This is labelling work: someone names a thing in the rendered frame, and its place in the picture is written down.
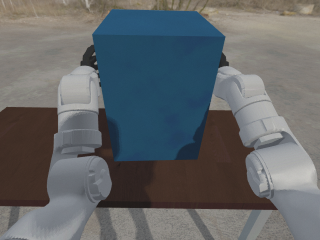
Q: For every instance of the robot right upper arm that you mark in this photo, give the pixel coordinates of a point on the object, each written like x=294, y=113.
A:
x=284, y=174

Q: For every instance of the robot left upper arm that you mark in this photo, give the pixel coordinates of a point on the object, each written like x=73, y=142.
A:
x=75, y=187

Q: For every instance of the left robot forearm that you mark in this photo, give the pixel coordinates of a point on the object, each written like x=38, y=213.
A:
x=77, y=110

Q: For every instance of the table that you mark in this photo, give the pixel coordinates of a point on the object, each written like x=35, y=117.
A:
x=217, y=179

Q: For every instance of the left robot hand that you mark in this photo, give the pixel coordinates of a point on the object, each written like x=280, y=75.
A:
x=89, y=60

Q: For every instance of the right robot forearm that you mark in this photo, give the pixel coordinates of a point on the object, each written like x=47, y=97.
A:
x=259, y=124

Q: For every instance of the right robot hand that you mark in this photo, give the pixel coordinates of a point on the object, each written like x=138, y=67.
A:
x=223, y=62

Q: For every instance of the carton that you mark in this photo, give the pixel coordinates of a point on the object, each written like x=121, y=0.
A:
x=157, y=71

